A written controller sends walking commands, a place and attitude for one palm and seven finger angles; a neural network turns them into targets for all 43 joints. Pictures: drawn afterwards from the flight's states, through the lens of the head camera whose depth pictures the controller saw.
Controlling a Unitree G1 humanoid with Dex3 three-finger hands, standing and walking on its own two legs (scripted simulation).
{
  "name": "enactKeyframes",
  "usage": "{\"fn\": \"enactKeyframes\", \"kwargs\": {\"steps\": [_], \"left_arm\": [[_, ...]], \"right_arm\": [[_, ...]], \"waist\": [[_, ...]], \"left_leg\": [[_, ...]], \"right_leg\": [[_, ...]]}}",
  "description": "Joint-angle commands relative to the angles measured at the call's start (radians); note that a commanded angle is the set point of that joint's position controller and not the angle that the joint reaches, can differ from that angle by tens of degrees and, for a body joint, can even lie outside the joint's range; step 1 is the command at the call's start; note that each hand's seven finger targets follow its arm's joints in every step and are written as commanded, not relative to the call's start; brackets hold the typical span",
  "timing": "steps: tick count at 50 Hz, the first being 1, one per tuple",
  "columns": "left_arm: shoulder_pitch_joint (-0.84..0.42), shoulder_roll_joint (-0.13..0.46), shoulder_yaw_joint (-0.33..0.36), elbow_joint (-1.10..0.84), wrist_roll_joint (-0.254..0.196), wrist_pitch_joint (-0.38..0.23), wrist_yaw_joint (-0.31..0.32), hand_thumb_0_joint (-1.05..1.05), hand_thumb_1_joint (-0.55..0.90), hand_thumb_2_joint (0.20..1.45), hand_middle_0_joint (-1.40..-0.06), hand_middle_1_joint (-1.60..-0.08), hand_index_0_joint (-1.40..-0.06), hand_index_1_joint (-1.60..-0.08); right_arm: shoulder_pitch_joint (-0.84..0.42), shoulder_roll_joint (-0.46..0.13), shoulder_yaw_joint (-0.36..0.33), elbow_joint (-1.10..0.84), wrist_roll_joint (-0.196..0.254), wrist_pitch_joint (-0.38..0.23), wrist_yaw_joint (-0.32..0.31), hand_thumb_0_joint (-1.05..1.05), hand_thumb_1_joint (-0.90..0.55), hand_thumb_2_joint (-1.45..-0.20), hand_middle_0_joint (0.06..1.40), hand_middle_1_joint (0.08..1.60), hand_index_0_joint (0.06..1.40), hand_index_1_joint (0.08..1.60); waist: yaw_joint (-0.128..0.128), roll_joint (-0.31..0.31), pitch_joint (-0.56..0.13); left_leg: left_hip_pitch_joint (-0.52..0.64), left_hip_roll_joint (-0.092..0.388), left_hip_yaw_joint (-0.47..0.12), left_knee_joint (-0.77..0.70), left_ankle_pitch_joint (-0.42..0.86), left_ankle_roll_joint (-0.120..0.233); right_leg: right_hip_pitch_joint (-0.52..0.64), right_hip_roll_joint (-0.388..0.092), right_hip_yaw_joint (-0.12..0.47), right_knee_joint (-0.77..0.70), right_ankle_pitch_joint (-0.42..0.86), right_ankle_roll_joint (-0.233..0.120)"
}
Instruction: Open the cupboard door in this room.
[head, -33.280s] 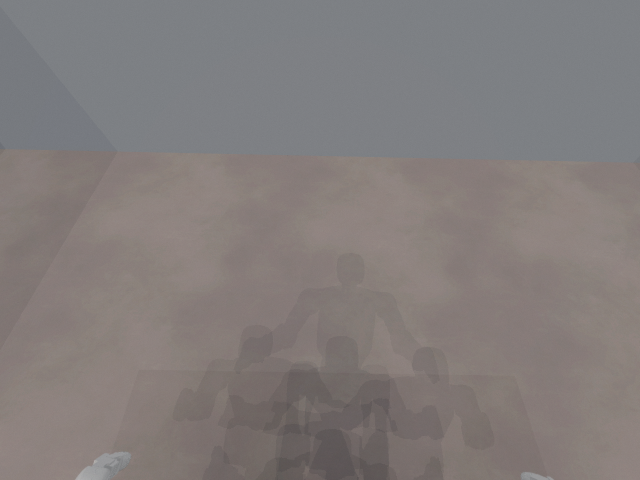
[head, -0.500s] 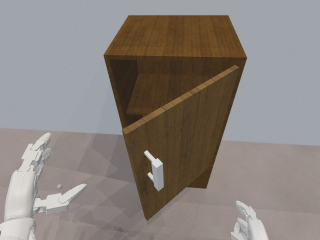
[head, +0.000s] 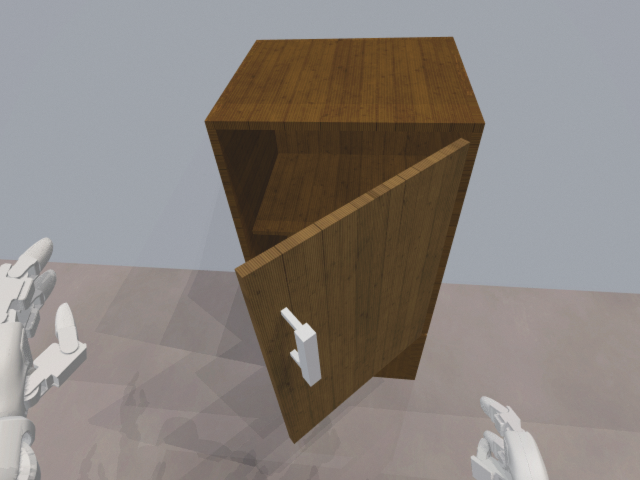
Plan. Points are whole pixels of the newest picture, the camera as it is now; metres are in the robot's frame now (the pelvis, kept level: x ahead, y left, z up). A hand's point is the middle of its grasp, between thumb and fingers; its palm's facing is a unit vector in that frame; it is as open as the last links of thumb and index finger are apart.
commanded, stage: draw the hand back to the body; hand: left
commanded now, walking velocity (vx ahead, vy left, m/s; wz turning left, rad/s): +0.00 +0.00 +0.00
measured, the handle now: (300, 347) +0.31 +0.08 -0.03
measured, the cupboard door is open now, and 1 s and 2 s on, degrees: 45 45 45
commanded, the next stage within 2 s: step back with the hand held close in 0.16 s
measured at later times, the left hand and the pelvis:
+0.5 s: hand (84, 355) +0.18 +0.25 +0.15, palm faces +0.38 -0.78 -0.50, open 7.4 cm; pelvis -0.02 +0.00 +0.00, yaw +0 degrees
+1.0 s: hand out of the picture +0.09 +0.29 +0.15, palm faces +0.43 -0.75 -0.50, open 7.4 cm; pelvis -0.10 +0.02 -0.01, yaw +2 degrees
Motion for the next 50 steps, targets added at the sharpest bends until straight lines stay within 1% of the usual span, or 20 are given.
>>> {"fn": "enactKeyframes", "kwargs": {"steps": [1,5,8,13,14,15,16,17,19,20,22,25,26,30,31,36,40,45,47,50], "left_arm": [[-0.097,0.231,0.141,-0.239,0.005,-0.069,0.018,0.0,0.9,0.9,-0.2,-0.3,-0.2,-0.3],[-0.091,0.215,0.129,-0.236,0.003,-0.071,0.019,0.0,0.9,0.9,-0.2,-0.3,-0.2,-0.3],[-0.088,0.208,0.125,-0.201,0.002,-0.07,0.017,0.0,0.9,0.9,-0.2,-0.3,-0.2,-0.3],[-0.071,0.196,0.121,-0.165,-0.003,-0.074,0.009,0.0,0.9,0.9,-0.2,-0.3,-0.2,-0.3],[-0.164,0.227,0.133,-0.226,-0.002,-0.083,0.011,0.0,0.9,0.9,-0.2,-0.3,-0.2,-0.3],[-0.201,0.331,0.244,-0.24,0.006,-0.119,0.017,0.0,0.9,0.9,-0.2,-0.3,-0.2,-0.3],[-0.189,0.327,0.242,-0.207,0.011,-0.132,0.013,0.0,0.9,0.9,-0.2,-0.3,-0.2,-0.3],[-0.079,0.264,0.192,-0.142,0.007,-0.119,0.005,0.0,0.9,0.9,-0.2,-0.3,-0.2,-0.3],[-0.014,0.231,0.16,-0.172,0.009,-0.117,0.0,0.0,0.9,0.9,-0.2,-0.3,-0.2,-0.3],[0.013,0.223,0.155,-0.196,0.007,-0.12,0.001,0.0,0.9,0.9,-0.2,-0.3,-0.2,-0.3],[0.073,0.233,0.17,-0.223,0.004,-0.121,0.008,0.0,0.9,0.9,-0.2,-0.3,-0.2,-0.3],[0.096,0.267,0.204,-0.282,0.002,-0.12,0.017,0.0,0.9,0.9,-0.2,-0.3,-0.2,-0.3],[0.096,0.291,0.225,-0.297,0.0,-0.122,0.023,0.0,0.9,0.9,-0.2,-0.3,-0.2,-0.3],[0.102,0.299,0.24,-0.317,-0.001,-0.13,0.036,0.0,0.9,0.9,-0.2,-0.3,-0.2,-0.3],[0.098,0.305,0.243,-0.324,0.001,-0.132,0.039,0.0,0.9,0.9,-0.2,-0.3,-0.2,-0.3],[0.106,0.273,0.222,-0.283,0.006,-0.135,0.046,0.0,0.9,0.9,-0.2,-0.3,-0.2,-0.3],[0.082,0.264,0.209,-0.286,0.02,-0.149,0.049,0.0,0.9,0.9,-0.2,-0.3,-0.2,-0.3],[0.047,0.271,0.223,-0.334,0.042,-0.176,0.057,0.0,0.9,0.9,-0.2,-0.3,-0.2,-0.3],[0.035,0.274,0.236,-0.347,0.051,-0.185,0.06,0.0,0.9,0.9,-0.2,-0.3,-0.2,-0.3],[0.042,0.277,0.251,-0.364,0.056,-0.198,0.059,0.0,0.9,0.9,-0.2,-0.3,-0.2,-0.3]], "right_arm": [[-0.127,-0.093,-0.039,-0.155,-0.002,-0.055,-0.013,0.0,-0.9,-0.9,0.2,0.3,0.2,0.3],[-0.128,-0.083,-0.036,-0.148,0.0,-0.065,-0.015,0.0,-0.9,-0.9,0.2,0.3,0.2,0.3],[-0.129,-0.084,-0.037,-0.141,0.0,-0.067,-0.016,0.0,-0.9,-0.9,0.2,0.3,0.2,0.3],[-0.13,-0.086,-0.045,-0.137,0.0,-0.062,-0.013,0.0,-0.9,-0.9,0.2,0.3,0.2,0.3],[-0.14,-0.089,-0.045,-0.137,0.002,-0.064,-0.014,0.0,-0.9,-0.9,0.2,0.3,0.2,0.3],[-0.119,-0.111,-0.046,-0.171,0.007,-0.041,-0.013,0.0,-0.9,-0.9,0.2,0.3,0.2,0.3],[-0.113,-0.1,-0.047,-0.159,0.004,-0.024,-0.013,0.0,-0.9,-0.9,0.2,0.3,0.2,0.3],[-0.13,-0.102,-0.053,-0.156,0.001,-0.013,-0.013,0.0,-0.9,-0.9,0.2,0.3,0.2,0.3],[-0.124,-0.11,-0.057,-0.175,0.001,0.005,-0.007,0.0,-0.9,-0.9,0.2,0.3,0.2,0.3],[-0.121,-0.114,-0.06,-0.182,0.002,0.012,-0.005,0.0,-0.9,-0.9,0.2,0.3,0.2,0.3],[-0.123,-0.115,-0.065,-0.195,0.002,0.025,-0.008,0.0,-0.9,-0.9,0.2,0.3,0.2,0.3],[-0.121,-0.113,-0.072,-0.216,0.008,0.045,-0.01,0.0,-0.9,-0.9,0.2,0.3,0.2,0.3],[-0.125,-0.116,-0.073,-0.216,0.007,0.05,-0.014,0.0,-0.9,-0.9,0.2,0.3,0.2,0.3],[-0.119,-0.111,-0.078,-0.231,0.013,0.053,-0.022,0.0,-0.9,-0.9,0.2,0.3,0.2,0.3],[-0.122,-0.117,-0.079,-0.229,0.011,0.053,-0.024,0.0,-0.9,-0.9,0.2,0.3,0.2,0.3],[-0.113,-0.122,-0.079,-0.225,0.011,0.047,-0.024,0.0,-0.9,-0.9,0.2,0.3,0.2,0.3],[-0.104,-0.128,-0.077,-0.229,0.014,0.036,-0.017,0.0,-0.9,-0.9,0.2,0.3,0.2,0.3],[-0.097,-0.137,-0.074,-0.235,0.006,0.013,-0.018,0.0,-0.9,-0.9,0.2,0.3,0.2,0.3],[-0.097,-0.136,-0.074,-0.234,0.0,0.003,-0.021,0.0,-0.9,-0.9,0.2,0.3,0.2,0.3],[-0.084,-0.129,-0.077,-0.234,0.002,-0.017,-0.019,0.0,-0.9,-0.9,0.2,0.3,0.2,0.3]], "waist": [[0.001,-0.018,-0.123],[-0.005,-0.003,-0.084],[-0.006,-0.032,-0.049],[-0.003,-0.055,-0.053],[-0.007,-0.034,-0.077],[-0.055,-0.074,-0.004],[-0.053,-0.096,-0.013],[-0.059,-0.118,-0.018],[-0.062,-0.091,-0.068],[-0.063,-0.045,-0.103],[-0.061,-0.005,-0.162],[-0.063,-0.062,-0.212],[-0.06,-0.058,-0.225],[-0.061,-0.057,-0.202],[-0.06,-0.016,-0.204],[-0.064,-0.029,-0.147],[-0.072,-0.045,-0.089],[-0.072,0.01,-0.058],[-0.068,0.057,-0.06],[-0.067,0.069,-0.097]], "left_leg": [[0.029,0.0,-0.012,-0.044,0.268,0.017],[0.03,-0.003,-0.007,-0.046,0.243,0.017],[0.023,-0.002,-0.006,-0.051,0.229,0.019],[0.029,-0.001,-0.001,-0.055,0.225,0.022],[0.046,-0.004,0.0,-0.052,0.226,0.024],[-0.028,0.016,-0.021,-0.004,0.18,0.033],[-0.049,0.011,-0.035,0.014,0.16,0.029],[-0.034,0.011,-0.027,0.03,0.178,0.027],[-0.042,0.015,-0.02,0.028,0.213,0.022],[-0.038,0.022,-0.019,0.021,0.247,0.021],[-0.035,0.036,-0.022,0.011,0.335,0.019],[-0.047,0.044,-0.024,0.02,0.373,0.015],[-0.062,0.045,-0.034,0.017,0.385,0.013],[-0.102,0.055,-0.046,0.007,0.357,0.014],[-0.118,0.056,-0.05,-0.001,0.344,0.015],[-0.226,0.072,-0.072,-0.038,0.176,0.027],[-0.355,0.073,-0.09,-0.067,-0.104,0.042],[-0.5,0.098,-0.139,-0.116,-0.317,0.068],[-0.584,0.125,-0.17,-0.156,-0.389,0.084],[-0.586,0.129,-0.181,-0.146,-0.385,0.089]], "right_leg": [[0.037,-0.002,0.026,-0.061,0.261,-0.007],[0.012,-0.001,0.031,-0.08,0.243,-0.004],[-0.001,0.001,0.033,-0.093,0.231,-0.001],[0.005,-0.001,0.039,-0.103,0.227,0.003],[0.007,-0.002,0.045,-0.107,0.232,0.004],[-0.103,-0.052,0.115,-0.152,0.283,0.003],[-0.09,-0.079,0.111,-0.15,0.305,-0.004],[-0.108,-0.087,0.112,-0.148,0.336,-0.004],[-0.089,-0.089,0.088,-0.115,0.354,0.001],[-0.075,-0.086,0.08,-0.092,0.359,0.001],[-0.043,-0.075,0.068,-0.05,0.395,0.004],[-0.026,-0.066,0.065,-0.019,0.437,0.008],[-0.005,-0.069,0.06,-0.002,0.45,0.005],[-0.04,-0.055,0.067,0.019,0.403,0.01],[-0.031,-0.053,0.066,0.026,0.385,0.009],[-0.044,-0.039,0.077,0.028,0.245,0.014],[-0.057,-0.04,0.105,0.007,0.06,0.011],[-0.019,-0.011,0.1,0.051,-0.092,0.02],[0.046,0.013,0.091,0.119,-0.08,0.025],[0.073,0.036,0.095,0.184,0.032,0.023]]}}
